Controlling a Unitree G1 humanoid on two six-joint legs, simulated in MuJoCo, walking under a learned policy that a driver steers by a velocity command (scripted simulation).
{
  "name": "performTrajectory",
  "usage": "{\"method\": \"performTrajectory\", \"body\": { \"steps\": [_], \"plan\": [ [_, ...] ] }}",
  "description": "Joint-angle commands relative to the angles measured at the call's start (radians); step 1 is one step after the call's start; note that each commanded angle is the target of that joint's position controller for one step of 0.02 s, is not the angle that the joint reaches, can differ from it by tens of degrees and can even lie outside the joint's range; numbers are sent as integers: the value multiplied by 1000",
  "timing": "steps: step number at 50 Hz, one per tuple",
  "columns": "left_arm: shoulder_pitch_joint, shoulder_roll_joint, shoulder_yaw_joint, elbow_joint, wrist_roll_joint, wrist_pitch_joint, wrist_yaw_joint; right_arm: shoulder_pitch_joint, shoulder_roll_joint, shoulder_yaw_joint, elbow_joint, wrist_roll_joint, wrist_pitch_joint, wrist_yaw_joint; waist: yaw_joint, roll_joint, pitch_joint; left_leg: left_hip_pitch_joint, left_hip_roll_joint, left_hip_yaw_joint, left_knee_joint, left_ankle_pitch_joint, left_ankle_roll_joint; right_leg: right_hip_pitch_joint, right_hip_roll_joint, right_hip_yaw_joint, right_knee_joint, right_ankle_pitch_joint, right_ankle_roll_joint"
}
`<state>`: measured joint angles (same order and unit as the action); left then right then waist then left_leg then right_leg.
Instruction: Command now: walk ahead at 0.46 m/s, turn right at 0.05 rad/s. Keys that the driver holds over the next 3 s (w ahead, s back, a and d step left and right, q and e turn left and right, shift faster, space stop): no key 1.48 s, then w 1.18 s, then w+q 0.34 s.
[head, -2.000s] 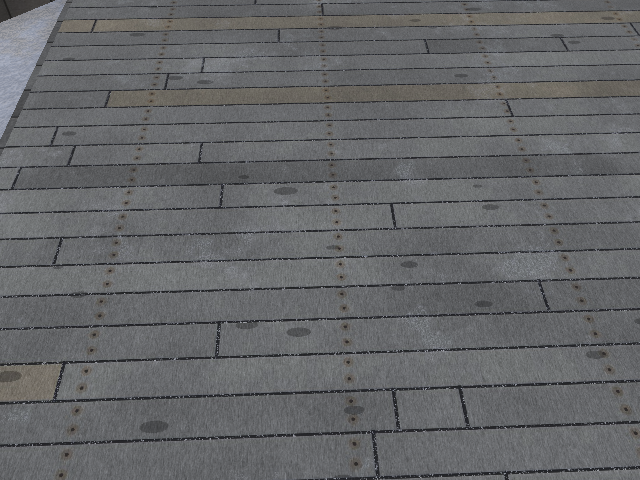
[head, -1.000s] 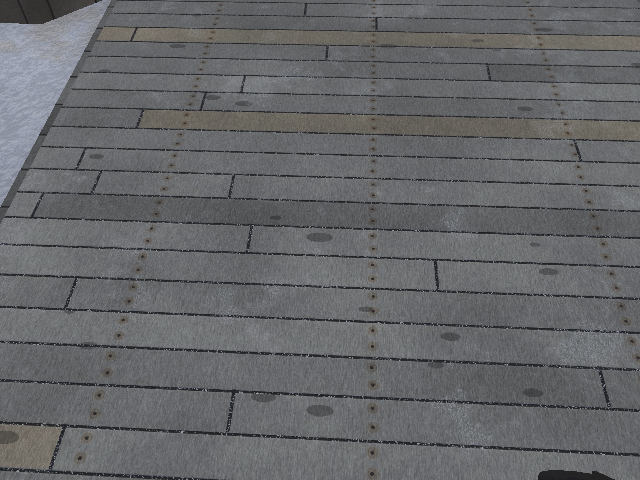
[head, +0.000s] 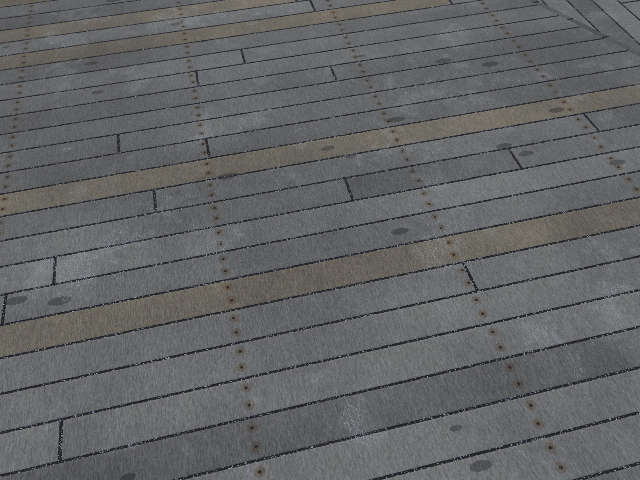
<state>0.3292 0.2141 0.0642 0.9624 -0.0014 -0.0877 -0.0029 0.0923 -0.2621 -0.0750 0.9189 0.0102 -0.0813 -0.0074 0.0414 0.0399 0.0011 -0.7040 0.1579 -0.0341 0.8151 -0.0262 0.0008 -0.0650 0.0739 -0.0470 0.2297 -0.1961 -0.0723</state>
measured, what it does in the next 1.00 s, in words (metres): walks ahead: left foot, then right foot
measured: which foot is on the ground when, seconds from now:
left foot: up 0.00-0.16, down 0.18-1.00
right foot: down 0.00-0.20, up 0.22-0.50, down 0.52-1.00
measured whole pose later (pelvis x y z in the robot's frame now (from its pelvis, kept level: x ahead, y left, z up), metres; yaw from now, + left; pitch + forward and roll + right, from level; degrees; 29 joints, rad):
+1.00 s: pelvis +0.24 +0.04 -0.01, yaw +1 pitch -1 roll +0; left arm 0.22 0.19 0.04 1.08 0.00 -0.02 0.04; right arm 0.14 -0.22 -0.04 1.05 0.00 0.00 -0.02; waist 0.00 0.00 0.03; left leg -0.26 0.00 0.04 0.51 -0.24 0.02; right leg -0.19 -0.03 -0.01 0.52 -0.32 0.02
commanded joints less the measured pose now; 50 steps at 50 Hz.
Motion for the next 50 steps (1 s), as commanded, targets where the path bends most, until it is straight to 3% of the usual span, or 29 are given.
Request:
{"method": "performTrajectory", "body": {
  "steps": [1,3,5,7,8,9,10,11,12,13,14,15,17,19,22,25,26,27,28,30,35,40,50],
  "plan": [
    [7,158,30,-38,-4,-9,12,-98,-27,5,-61,1,-13,11,7,-95,64,60,-48,49,-180,144,0,-72,-231,84,-92,306,-129],
    [37,157,29,-16,-3,0,16,-138,-23,11,-73,-2,-18,22,21,-104,69,99,-81,66,-248,159,9,-36,-239,68,-41,416,-117],
    [39,161,30,-1,-5,12,20,-128,-40,9,-77,-4,-25,34,6,-129,44,131,-99,54,-288,131,36,33,-266,75,30,514,-95],
    [-6,180,35,-2,-8,20,27,-39,-92,-8,-55,-11,-31,38,-54,-152,-14,237,-129,50,-320,87,68,86,-275,90,130,628,-60],
    [-37,182,35,-7,-12,24,29,70,-119,-22,-17,-19,-35,36,-113,-142,-71,372,-156,68,-360,135,87,85,-239,73,246,687,-32],
    [-13,164,28,-13,-3,25,28,165,-176,-37,11,-32,-38,31,-138,-72,-158,569,-90,24,-340,467,113,12,-170,35,429,556,14],
    [105,80,2,-8,20,19,23,247,-228,-39,22,-58,-33,25,-101,118,-313,923,149,-234,-253,852,251,-273,-61,15,781,46,74],
    [208,29,-15,31,7,13,13,251,-162,-12,30,-44,-21,31,-69,240,-467,1030,273,-451,-303,980,373,-370,5,137,999,-511,105],
    [197,108,4,42,-26,16,8,211,-143,-9,19,-16,-10,38,-76,162,-449,945,246,-433,-359,642,370,-419,-37,205,1079,-501,102],
    [74,146,11,15,-38,26,14,114,-122,-4,-5,-7,-1,35,-79,74,-293,798,197,-345,-409,401,318,-495,-81,149,1077,-449,102],
    [-4,142,15,0,-28,42,26,38,-88,11,-18,-14,4,29,-64,9,-178,635,151,-271,-461,264,278,-500,-119,122,1014,-379,105],
    [-21,135,20,-2,-15,62,39,-14,-55,24,-25,-22,5,24,-35,10,-127,496,114,-212,-501,193,249,-433,-156,124,932,-328,105],
    [15,89,13,7,-2,85,52,-46,-60,22,-17,-43,12,20,1,72,-101,349,60,-132,-550,132,223,-296,-158,96,772,-267,105],
    [19,65,7,13,0,89,62,-37,-68,20,-6,-49,12,11,5,88,-119,338,44,-93,-555,151,230,-235,-150,78,625,-242,106],
    [-12,83,8,17,1,99,59,-28,-86,19,0,-33,25,-1,-5,79,-144,345,52,-107,-584,-89,220,-165,-145,67,483,-103,101],
    [-37,79,7,27,19,105,50,-38,-65,29,8,-15,43,-5,9,61,-67,266,4,-99,-600,-457,144,-77,-124,39,306,7,73],
    [-46,88,7,23,29,104,49,-9,-50,34,23,-15,46,-4,4,38,-32,256,-17,-97,-595,-527,103,-75,-151,68,242,23,57],
    [-50,114,7,16,30,100,51,6,-50,34,28,-18,48,-4,-15,1,7,258,-46,-79,-549,-514,73,-102,-194,112,187,-2,35],
    [-71,178,23,33,12,97,52,52,-52,27,27,-15,52,-7,-72,-126,39,315,-114,-7,-529,-441,51,-216,-182,111,182,-166,15],
    [-90,102,9,43,15,77,47,38,-58,26,33,-20,58,-16,-62,-149,45,456,-124,20,-451,-312,47,-329,-169,111,117,-247,42],
    [-80,95,7,63,5,51,45,48,-41,27,57,-20,59,-14,-52,-95,-6,483,-121,30,-405,-139,64,-231,-154,91,167,-23,64],
    [-59,96,3,82,3,55,46,44,-44,25,73,-13,62,-11,-38,-58,-36,507,-119,34,-373,-14,63,-179,-145,76,204,92,58],
    [-61,83,-4,103,3,70,48,59,-54,24,107,-9,76,-20,-39,-42,-17,522,-114,30,-356,39,59,-159,-129,56,213,128,61]
  ]
}}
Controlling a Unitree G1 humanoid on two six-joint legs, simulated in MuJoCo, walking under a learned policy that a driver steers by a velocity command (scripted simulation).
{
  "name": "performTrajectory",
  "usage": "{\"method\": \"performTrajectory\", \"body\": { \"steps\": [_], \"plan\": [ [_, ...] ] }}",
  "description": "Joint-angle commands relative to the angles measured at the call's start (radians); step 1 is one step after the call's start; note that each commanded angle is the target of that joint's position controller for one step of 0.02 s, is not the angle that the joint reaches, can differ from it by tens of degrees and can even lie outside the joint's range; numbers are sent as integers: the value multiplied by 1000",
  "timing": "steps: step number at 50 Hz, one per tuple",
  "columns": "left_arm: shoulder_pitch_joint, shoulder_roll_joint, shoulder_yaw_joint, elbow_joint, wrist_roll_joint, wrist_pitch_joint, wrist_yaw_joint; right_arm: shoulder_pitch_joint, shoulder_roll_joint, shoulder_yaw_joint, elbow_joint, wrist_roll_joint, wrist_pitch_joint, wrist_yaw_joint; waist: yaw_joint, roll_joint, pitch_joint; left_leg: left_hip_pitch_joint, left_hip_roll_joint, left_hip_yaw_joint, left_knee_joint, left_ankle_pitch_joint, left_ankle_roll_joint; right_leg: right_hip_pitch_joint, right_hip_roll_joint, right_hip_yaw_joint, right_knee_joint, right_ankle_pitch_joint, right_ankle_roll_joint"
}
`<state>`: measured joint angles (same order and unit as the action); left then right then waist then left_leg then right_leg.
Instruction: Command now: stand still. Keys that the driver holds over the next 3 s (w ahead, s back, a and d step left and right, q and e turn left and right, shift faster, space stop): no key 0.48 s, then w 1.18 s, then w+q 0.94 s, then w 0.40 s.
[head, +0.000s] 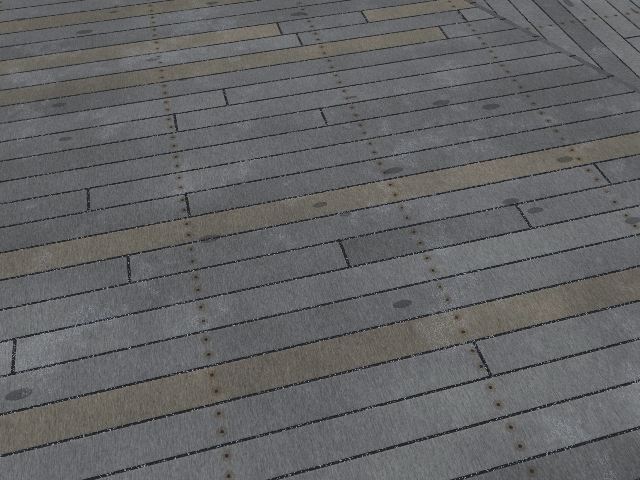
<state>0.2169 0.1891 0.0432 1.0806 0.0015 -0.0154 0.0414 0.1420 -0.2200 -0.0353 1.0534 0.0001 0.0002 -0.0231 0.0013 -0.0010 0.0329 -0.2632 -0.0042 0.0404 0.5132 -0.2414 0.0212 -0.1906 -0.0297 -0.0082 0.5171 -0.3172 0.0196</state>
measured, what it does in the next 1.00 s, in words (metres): walks ahead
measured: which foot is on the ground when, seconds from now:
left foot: down 0.00-0.74, up 0.76-1.00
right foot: down 0.00-1.00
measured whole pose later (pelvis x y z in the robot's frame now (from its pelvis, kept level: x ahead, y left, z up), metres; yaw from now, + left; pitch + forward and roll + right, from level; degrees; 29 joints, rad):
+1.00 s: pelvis +0.12 -0.03 +0.01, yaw +0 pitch +2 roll +1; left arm 0.52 0.16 0.03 1.11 0.01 -0.09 0.01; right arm 0.04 -0.25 -0.06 0.98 0.03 -0.08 0.02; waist 0.08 0.03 -0.02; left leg -0.66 0.08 0.02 0.81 -0.08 0.04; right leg 0.04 0.00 -0.05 0.22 -0.31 -0.03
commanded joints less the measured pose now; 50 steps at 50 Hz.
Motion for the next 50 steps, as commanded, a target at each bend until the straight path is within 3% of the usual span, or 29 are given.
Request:
{"method": "performTrajectory", "body": {
  "steps": [1,24,26,28,29,31,32,34,36,37,38,39,40,41,42,44,48,50],
  "plan": [
    [50,106,17,-14,0,-1,4,10,-97,-16,-25,1,-5,-5,1,-1,-46,82,48,-45,-55,252,38,-33,-25,16,-76,246,-30],
    [81,85,3,25,2,3,11,25,-81,-13,16,1,0,-12,-1,3,1,64,47,-55,-98,107,32,-54,-10,-2,-111,115,-20],
    [113,82,5,39,-6,5,13,55,-94,-20,30,9,4,-15,-4,15,-4,51,30,-50,-106,-216,49,-74,22,-35,-80,-123,-36],
    [96,87,8,16,-11,-2,16,75,-122,-31,25,19,-1,-16,-14,50,64,-12,78,-128,-153,-513,92,-171,27,-39,-22,-310,-67],
    [84,74,5,3,-12,-14,14,100,-133,-36,25,24,-11,-13,-24,82,86,-4,135,-212,-193,-579,123,-226,24,-41,31,-301,-74],
    [67,38,0,-15,-16,-40,1,174,-170,-52,38,27,-32,-8,-39,170,68,44,279,-435,-304,-640,203,-273,31,-70,190,-168,-79],
    [62,46,4,-20,-18,-47,-7,172,-176,-55,33,24,-40,-8,-33,167,65,-1,323,-505,-336,-630,228,-248,11,-44,253,-146,-94],
    [103,41,8,-14,-25,-58,-18,75,-167,-52,-9,25,-52,-4,27,147,65,-96,313,-453,-341,-551,203,-151,-10,-26,209,-176,-131],
    [230,32,15,41,-21,-64,-15,-51,-147,-48,-54,44,-48,2,110,112,83,-268,174,-226,-227,-421,116,119,30,-64,-68,-63,-149],
    [326,83,31,70,-11,-64,-13,-67,-101,-38,-67,41,-51,5,130,-16,52,-366,93,-113,-2,-310,67,243,-56,79,-140,-87,-159],
    [438,178,53,81,-16,-68,-15,-82,-42,-23,-96,36,-65,10,147,-259,12,-522,-6,47,334,-230,9,349,-275,434,-321,-271,-238],
    [437,205,51,72,1,-84,-23,-120,-65,-28,-126,40,-82,9,138,-277,64,-644,0,-32,514,-312,26,294,-388,672,-388,-350,-317],
    [371,151,34,49,2,-100,-23,-100,-78,-30,-118,51,-93,15,92,-165,109,-711,56,-90,623,-230,41,290,-378,633,-372,-329,-308],
    [321,120,23,31,-4,-108,-29,-58,-82,-30,-98,50,-101,22,60,-117,105,-734,79,-93,652,-135,54,303,-330,524,-359,-235,-267],
    [283,119,19,14,-9,-109,-38,-46,-91,-35,-87,37,-107,25,43,-84,89,-721,98,-86,632,-61,59,301,-293,432,-362,-124,-231],
    [272,79,4,0,-3,-99,-40,-69,-99,-43,-88,24,-109,33,37,-78,75,-644,119,-65,536,36,46,267,-236,273,-375,123,-190],
    [310,111,4,-11,6,-83,-22,-205,-29,-20,-140,24,-96,46,63,-85,87,-514,81,3,287,179,11,173,-170,110,-395,318,-180],
    [330,140,11,-13,2,-82,-16,-283,-23,-9,-171,29,-94,54,80,-97,106,-437,53,33,169,235,9,132,-169,81,-420,315,-182]
  ]
}}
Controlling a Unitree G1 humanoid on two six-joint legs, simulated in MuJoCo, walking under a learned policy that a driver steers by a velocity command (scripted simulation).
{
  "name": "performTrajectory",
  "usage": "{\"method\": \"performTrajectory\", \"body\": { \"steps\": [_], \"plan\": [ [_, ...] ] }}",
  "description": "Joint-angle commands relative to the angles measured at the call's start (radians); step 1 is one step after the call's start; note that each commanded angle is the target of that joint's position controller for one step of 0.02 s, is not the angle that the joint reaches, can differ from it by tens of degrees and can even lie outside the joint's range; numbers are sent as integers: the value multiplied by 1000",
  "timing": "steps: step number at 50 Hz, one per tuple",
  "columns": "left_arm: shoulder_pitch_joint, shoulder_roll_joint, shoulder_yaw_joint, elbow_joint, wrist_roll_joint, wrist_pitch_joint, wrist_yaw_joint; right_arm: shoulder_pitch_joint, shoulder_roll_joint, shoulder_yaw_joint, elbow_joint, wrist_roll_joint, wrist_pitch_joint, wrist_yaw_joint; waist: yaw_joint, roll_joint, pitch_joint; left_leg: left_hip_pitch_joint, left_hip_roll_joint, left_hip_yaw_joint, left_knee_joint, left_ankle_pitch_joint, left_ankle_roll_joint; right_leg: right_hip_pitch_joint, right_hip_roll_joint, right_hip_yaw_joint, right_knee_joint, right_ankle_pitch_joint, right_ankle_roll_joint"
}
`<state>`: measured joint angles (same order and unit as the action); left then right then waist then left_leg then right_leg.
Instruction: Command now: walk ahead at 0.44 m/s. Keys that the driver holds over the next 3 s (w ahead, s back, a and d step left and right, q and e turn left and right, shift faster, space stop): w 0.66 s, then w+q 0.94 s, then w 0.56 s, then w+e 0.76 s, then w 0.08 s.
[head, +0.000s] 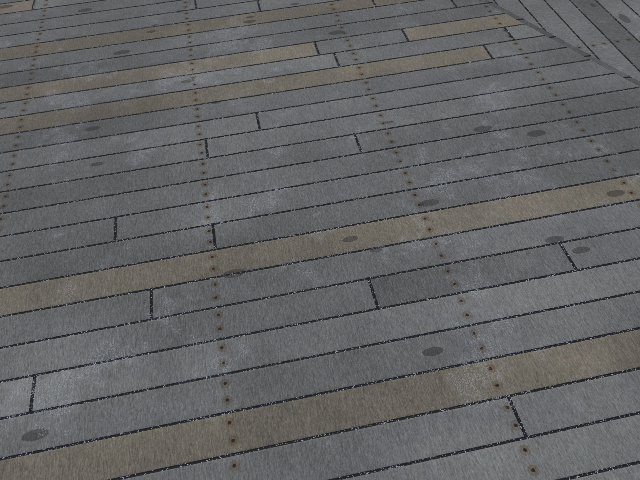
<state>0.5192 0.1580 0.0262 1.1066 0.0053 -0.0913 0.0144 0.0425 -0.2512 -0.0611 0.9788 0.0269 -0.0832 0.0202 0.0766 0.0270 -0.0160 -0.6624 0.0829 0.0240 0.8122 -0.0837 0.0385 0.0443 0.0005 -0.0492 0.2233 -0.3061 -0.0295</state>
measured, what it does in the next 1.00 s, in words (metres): walks ahead: left foot, then right foot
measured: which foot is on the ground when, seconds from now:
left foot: up 0.00-0.16, down 0.18-0.74, up 0.76-1.00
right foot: down 0.00-0.20, up 0.22-0.70, down 0.72-1.00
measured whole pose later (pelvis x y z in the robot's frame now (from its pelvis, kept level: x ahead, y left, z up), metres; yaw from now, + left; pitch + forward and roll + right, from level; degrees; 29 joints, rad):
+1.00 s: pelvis +0.59 -0.02 +0.00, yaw +8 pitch +1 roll -2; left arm 0.30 0.22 0.07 0.98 0.02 -0.11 0.00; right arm 0.18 -0.27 -0.09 0.94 0.03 -0.04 -0.01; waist 0.03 0.04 0.01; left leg -0.71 0.11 -0.08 1.03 -0.11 0.04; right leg -0.10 0.02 -0.19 0.28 -0.19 -0.05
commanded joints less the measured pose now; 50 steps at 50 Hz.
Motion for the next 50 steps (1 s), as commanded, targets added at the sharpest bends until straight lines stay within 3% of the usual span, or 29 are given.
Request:
{"method": "performTrajectory", "body": {
  "steps": [1,5,7,8,9,10,11,12,13,14,15,17,19,23,27,31,33,34,35,36,37,38,39,40,41,42,44,47,50],
  "plan": [
    [40,178,31,-36,-6,-7,12,-208,1,19,-108,5,-10,15,9,-134,164,-13,-41,56,-165,89,-4,-103,-208,115,-133,304,-137],
    [36,191,44,-28,-20,-2,11,-241,-42,14,-149,9,-16,33,-25,-146,166,35,-49,43,-265,56,47,14,-262,88,-72,476,-120],
    [0,217,55,-39,-18,6,13,-126,-96,-12,-132,5,-21,32,-104,-184,63,224,-106,77,-264,12,82,55,-268,60,85,863,-96],
    [-21,214,54,-47,-14,14,13,44,-136,-37,-83,8,-18,25,-188,-187,-34,433,-137,94,-269,18,110,20,-235,27,267,997,-73],
    [-47,209,49,-66,-7,14,10,229,-183,-60,-35,7,-12,14,-269,-171,-145,738,-53,-4,-237,13,149,-177,-199,16,512,867,-40],
    [49,86,18,-89,-5,-1,-3,380,-276,-79,-9,-24,-3,4,-228,84,-332,1121,236,-484,-305,-209,297,-564,-30,8,943,311,23],
    [44,57,8,-76,-27,-35,-13,380,-230,-57,3,-26,0,7,-216,200,-428,1132,330,-826,-522,-310,343,-685,52,172,1162,-228,14],
    [-60,137,33,-113,-55,-52,-16,271,-167,-39,-9,-13,-7,10,-197,163,-249,997,281,-686,-545,-320,282,-792,-15,186,1232,-192,-8],
    [-142,166,38,-138,-60,-59,-9,175,-115,-23,-32,-9,-14,12,-167,76,-130,813,248,-515,-557,-230,243,-791,-72,147,1207,-105,-24],
    [-176,169,47,-144,-48,-55,3,106,-81,-12,-40,-20,-24,20,-124,-5,-64,642,211,-402,-585,-133,216,-735,-116,128,1140,-26,-29],
    [-164,161,57,-142,-34,-39,12,72,-50,-3,-39,-31,-32,25,-82,2,-34,526,168,-314,-611,-75,194,-663,-149,131,1084,17,-35],
    [-123,110,55,-142,-32,-8,17,87,-46,1,-19,-34,-35,25,-45,43,-8,418,137,-240,-662,-68,199,-600,-170,129,1018,34,-39],
    [-180,119,59,-173,-27,5,19,125,-78,-3,-2,-32,-36,10,-38,44,39,376,131,-195,-705,-47,213,-647,-183,116,935,80,-20],
    [-355,136,60,-236,-9,0,8,213,-116,-8,11,-29,-28,-20,-76,13,71,444,119,-140,-717,38,198,-762,-180,97,672,308,16],
    [-512,115,42,-276,-21,-8,-14,300,-137,-11,22,-14,-22,-28,-130,13,86,503,98,-78,-711,55,165,-700,-121,41,430,429,21],
    [-609,130,34,-322,-29,-16,-42,374,-148,-18,49,-7,-2,-30,-154,19,109,667,161,-90,-639,74,155,-732,-98,45,323,347,-1],
    [-585,157,41,-329,-31,-21,-51,368,-162,-26,49,-7,10,-33,-123,39,89,724,188,-97,-580,179,137,-676,-78,37,291,266,-29],
    [-530,183,53,-320,-29,-25,-51,354,-167,-28,44,-7,15,-32,-87,54,55,723,180,-95,-508,332,125,-573,-49,19,276,232,-45],
    [-390,221,75,-282,-27,-28,-48,333,-156,-23,37,-8,20,-31,-10,51,-25,694,136,-68,-347,480,103,-382,-16,-4,255,234,-70],
    [-185,292,101,-233,-15,-30,-38,324,-119,-7,14,-18,20,-29,68,15,-174,524,79,-31,-84,385,70,-58,-106,87,307,262,-121],
    [-52,403,129,-203,2,-24,-34,446,6,29,-3,-21,2,-20,38,-226,-355,101,-92,25,339,-66,-8,374,-389,537,253,116,-273],
    [-34,318,102,-205,1,-21,-34,427,-36,21,13,0,-24,-16,55,-262,-436,-19,-124,-147,498,-480,1,397,-444,783,102,32,-293],
    [-125,259,82,-215,-6,-23,-31,329,-127,-7,-14,30,-32,-17,42,-206,-265,-108,-66,-162,561,-430,18,266,-409,616,91,23,-227],
    [-217,220,68,-236,-6,-24,-28,267,-129,-8,-31,30,-32,-23,13,-146,-162,-101,-7,-130,535,-335,24,106,-375,465,69,81,-190],
    [-284,182,57,-239,-4,-27,-31,239,-114,-15,-33,18,-23,-31,-19,-101,-86,-58,28,-120,470,-264,22,-41,-335,354,23,126,-167],
    [-322,155,50,-237,4,-32,-33,258,-98,-23,-27,12,-5,-34,-57,-123,-43,5,59,-128,417,-214,24,-139,-296,261,-16,150,-143],
    [-330,148,52,-219,12,-37,-34,297,-45,-21,-17,14,26,-32,-89,-127,-10,65,69,-123,383,-168,23,-226,-268,157,-66,200,-139],
    [-305,182,63,-200,17,-41,-17,241,-43,-30,-50,6,45,-34,-97,-97,34,-19,67,-141,307,-56,11,-225,-266,50,-96,302,-146],
    [-283,196,67,-192,18,-35,1,164,-41,-33,-84,-4,39,-21,-86,-86,56,-63,52,-134,141,88,-1,-185,-256,-32,-106,338,-134]
  ]
}}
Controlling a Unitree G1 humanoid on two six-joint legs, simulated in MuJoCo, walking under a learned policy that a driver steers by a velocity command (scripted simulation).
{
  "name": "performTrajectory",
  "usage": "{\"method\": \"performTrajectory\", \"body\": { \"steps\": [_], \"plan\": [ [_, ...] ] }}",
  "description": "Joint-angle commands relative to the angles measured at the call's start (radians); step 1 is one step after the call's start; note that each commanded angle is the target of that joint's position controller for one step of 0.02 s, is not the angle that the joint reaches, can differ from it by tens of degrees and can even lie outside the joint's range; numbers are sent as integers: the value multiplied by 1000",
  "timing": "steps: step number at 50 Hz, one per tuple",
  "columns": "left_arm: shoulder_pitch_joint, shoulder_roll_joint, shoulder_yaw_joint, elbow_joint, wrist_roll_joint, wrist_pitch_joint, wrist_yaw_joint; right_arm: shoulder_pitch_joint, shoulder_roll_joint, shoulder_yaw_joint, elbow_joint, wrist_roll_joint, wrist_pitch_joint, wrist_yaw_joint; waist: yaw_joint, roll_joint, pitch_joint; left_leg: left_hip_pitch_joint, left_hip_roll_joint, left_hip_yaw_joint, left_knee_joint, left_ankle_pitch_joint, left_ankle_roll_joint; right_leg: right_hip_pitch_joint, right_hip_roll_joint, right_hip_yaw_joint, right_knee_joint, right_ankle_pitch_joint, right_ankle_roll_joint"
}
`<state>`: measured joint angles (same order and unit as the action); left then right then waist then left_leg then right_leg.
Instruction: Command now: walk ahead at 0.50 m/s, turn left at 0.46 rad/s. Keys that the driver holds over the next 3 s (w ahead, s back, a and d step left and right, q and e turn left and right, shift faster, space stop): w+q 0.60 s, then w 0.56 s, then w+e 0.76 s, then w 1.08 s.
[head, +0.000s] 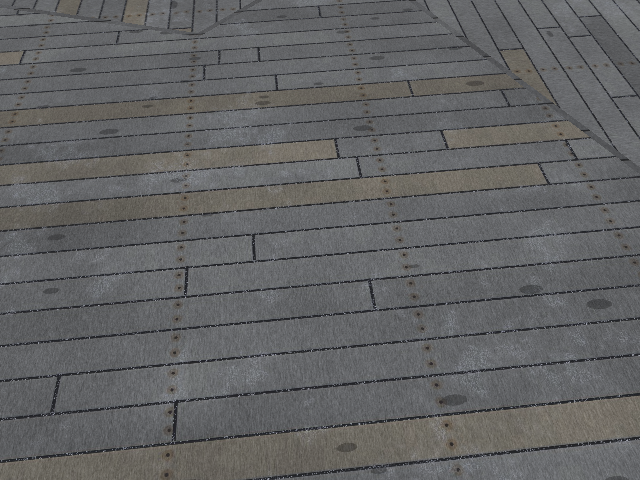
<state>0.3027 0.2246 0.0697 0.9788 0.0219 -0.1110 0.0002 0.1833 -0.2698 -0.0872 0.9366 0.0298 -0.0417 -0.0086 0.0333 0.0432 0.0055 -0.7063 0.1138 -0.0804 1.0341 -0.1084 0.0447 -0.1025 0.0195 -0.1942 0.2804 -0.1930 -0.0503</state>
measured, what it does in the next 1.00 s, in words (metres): walks ahead, turning left: left foot, then right foot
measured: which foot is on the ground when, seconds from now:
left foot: up 0.00-0.26, down 0.28-0.78, up 0.80-1.00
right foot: down 0.00-0.28, up 0.30-0.74, down 0.76-1.00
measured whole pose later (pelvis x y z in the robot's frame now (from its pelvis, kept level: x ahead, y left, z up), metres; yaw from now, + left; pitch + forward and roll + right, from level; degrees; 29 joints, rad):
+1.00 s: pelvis +0.58 +0.12 +0.00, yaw +26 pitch +2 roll -1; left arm 0.32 0.25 0.06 0.86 0.00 -0.10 -0.02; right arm 0.21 -0.28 -0.07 0.74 0.01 -0.06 0.00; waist 0.04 0.04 0.01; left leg -0.63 0.09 -0.05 1.00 -0.25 0.02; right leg -0.19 0.06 -0.03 0.33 -0.17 -0.06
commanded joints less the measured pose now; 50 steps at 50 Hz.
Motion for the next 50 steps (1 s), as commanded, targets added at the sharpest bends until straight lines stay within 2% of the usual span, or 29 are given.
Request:
{"method": "performTrajectory", "body": {
  "steps": [1,5,8,11,12,13,14,15,16,17,18,19,20,22,25,29,31,34,36,37,38,39,40,41,42,43,44,46,50],
  "plan": [
    [-63,136,25,-66,-1,-13,20,-8,-18,-4,-54,-9,-5,15,-36,-100,43,-9,17,-8,-143,153,-7,-33,-268,83,-167,228,-106],
    [11,161,34,-50,-14,2,34,-155,4,11,-116,-14,-7,42,17,-71,94,-35,5,72,-301,182,6,69,-297,17,-160,251,-98],
    [45,177,43,-42,-27,24,35,-217,2,15,-164,-9,-6,62,28,-76,109,-62,-13,118,-358,85,31,186,-330,-15,-92,361,-90],
    [6,222,55,-61,-40,43,39,-159,-46,-7,-188,-3,-3,73,-37,-131,35,118,-102,209,-368,-69,82,219,-332,-55,89,830,-61],
    [-12,236,58,-69,-42,51,40,-62,-83,-26,-174,2,-3,72,-95,-146,-22,247,-146,230,-377,-105,107,206,-320,-65,233,956,-47],
    [-35,239,55,-77,-47,54,39,96,-141,-59,-137,4,-4,62,-183,-129,-108,486,-190,226,-459,-37,145,125,-281,-83,449,917,-13],
    [-27,208,43,-100,-26,45,39,233,-240,-95,-107,1,6,38,-224,-4,-197,785,-54,-18,-494,-46,205,-138,-230,-82,771,537,38],
    [41,61,1,-158,-12,7,23,178,-321,-101,-134,3,0,34,-92,231,-286,1079,190,-629,-640,-169,410,-573,12,61,1146,-351,101],
    [-68,135,9,-186,-54,-44,5,228,-243,-72,-142,-15,-8,38,-158,102,-359,1118,220,-748,-760,-209,397,-690,-2,285,1202,-368,66],
    [-142,151,13,-209,-83,-61,-2,207,-179,-56,-136,-22,-20,37,-157,63,-240,1041,193,-586,-750,-135,347,-754,-50,284,1168,-295,36],
    [-144,144,12,-201,-67,-65,3,129,-136,-44,-149,-14,-30,39,-101,-38,-143,873,145,-448,-744,-30,306,-713,-101,283,1060,-214,27],
    [-144,162,23,-190,-34,-56,12,57,-95,-31,-167,-12,-33,37,-62,-51,-106,735,104,-350,-751,54,276,-631,-134,280,969,-176,32],
    [-120,168,31,-189,-26,-41,12,20,-82,-24,-186,-19,-35,33,-29,-37,-85,638,81,-306,-772,109,271,-561,-152,283,924,-149,41],
    [-117,151,31,-202,-16,-15,13,23,-107,-28,-194,-16,-37,21,-6,-39,-60,541,61,-266,-803,179,272,-516,-155,267,830,-126,70],
    [-219,120,19,-244,-5,-1,17,72,-154,-40,-193,-12,-37,0,-30,-26,-23,474,21,-192,-818,225,252,-527,-128,238,624,25,109],
    [-357,93,3,-287,-18,-8,2,128,-152,-40,-190,-6,-23,-8,-93,31,-6,438,-38,-150,-789,113,187,-436,-52,217,324,273,108],
    [-390,107,3,-304,-28,-14,-8,161,-146,-37,-180,-4,-20,-7,-111,48,-7,476,-15,-185,-762,69,177,-418,-39,226,266,299,99],
    [-389,138,10,-314,-27,-30,-26,199,-126,-30,-166,-7,-15,-12,-111,65,-12,595,41,-252,-683,61,163,-418,-42,239,211,235,62],
    [-324,158,18,-303,-26,-40,-29,188,-134,-31,-168,-13,-10,-13,-68,96,-19,634,51,-271,-618,171,144,-343,-28,214,178,161,23],
    [-230,185,32,-278,-17,-44,-26,174,-119,-24,-177,-16,-10,-11,-21,90,-69,629,7,-245,-518,299,122,-209,-19,202,157,164,-9],
    [-80,229,46,-257,-2,-48,-21,154,-86,-8,-198,-25,-14,-7,50,41,-195,530,-44,-191,-293,260,88,31,-133,307,203,196,-74],
    [75,317,72,-220,10,-38,-20,299,-28,9,-200,-5,-26,-6,36,-216,-362,186,-183,-77,83,-46,4,424,-350,705,174,49,-243],
    [114,262,62,-191,-21,-29,-31,316,-60,12,-191,7,-36,-4,44,-338,-363,-8,-199,-99,238,-465,-8,478,-429,988,28,-187,-283],
    [56,189,40,-204,-38,-23,-28,210,-139,-6,-204,13,-37,-1,60,-211,-195,-102,-144,-119,314,-407,-3,361,-398,890,11,-313,-233],
    [-10,163,28,-220,-29,-11,-25,118,-140,-3,-227,3,-38,-1,49,-122,-103,-97,-98,-73,302,-325,2,219,-356,754,-5,-266,-197],
    [-60,144,18,-222,-19,-5,-25,67,-127,-3,-243,-14,-39,1,21,-86,-28,-73,-63,-45,230,-268,4,83,-313,657,-36,-166,-188],
    [-86,126,9,-225,-11,-7,-25,70,-116,-7,-243,-22,-37,2,-10,-103,-10,-19,-27,-41,165,-226,4,5,-281,591,-58,-78,-175],
    [-87,125,7,-215,-14,-11,-26,105,-78,0,-233,-17,-30,4,-36,-137,-18,47,-7,-14,88,-201,-4,-60,-243,504,-94,32,-176],
    [-43,183,22,-189,-26,-9,-14,8,-44,17,-266,-28,-32,4,-19,-110,-11,24,10,22,-138,-41,-35,-57,-233,382,-135,206,-186]
  ]
}}
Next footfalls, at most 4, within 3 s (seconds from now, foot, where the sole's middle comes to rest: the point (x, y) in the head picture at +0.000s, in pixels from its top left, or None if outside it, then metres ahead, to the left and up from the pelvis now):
0.28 left None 0.31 0.15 -0.78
0.76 right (329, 415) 0.65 0.05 -0.78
1.26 left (183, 360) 0.78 0.40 -0.78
1.78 right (262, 247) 1.14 0.24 -0.78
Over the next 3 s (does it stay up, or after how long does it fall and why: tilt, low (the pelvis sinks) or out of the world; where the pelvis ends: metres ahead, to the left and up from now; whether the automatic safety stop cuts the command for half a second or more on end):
stays up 1.64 0.32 -0.01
